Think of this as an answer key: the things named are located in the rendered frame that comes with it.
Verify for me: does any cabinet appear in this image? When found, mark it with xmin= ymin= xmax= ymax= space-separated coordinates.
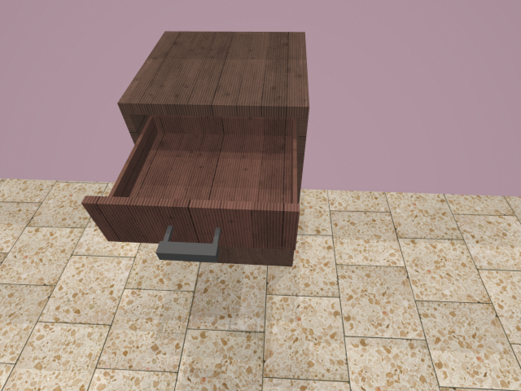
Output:
xmin=117 ymin=31 xmax=309 ymax=266

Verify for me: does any drawer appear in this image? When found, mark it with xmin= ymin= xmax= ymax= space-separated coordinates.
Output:
xmin=81 ymin=115 xmax=300 ymax=250

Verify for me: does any handle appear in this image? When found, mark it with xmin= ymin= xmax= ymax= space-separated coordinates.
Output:
xmin=156 ymin=226 xmax=221 ymax=262

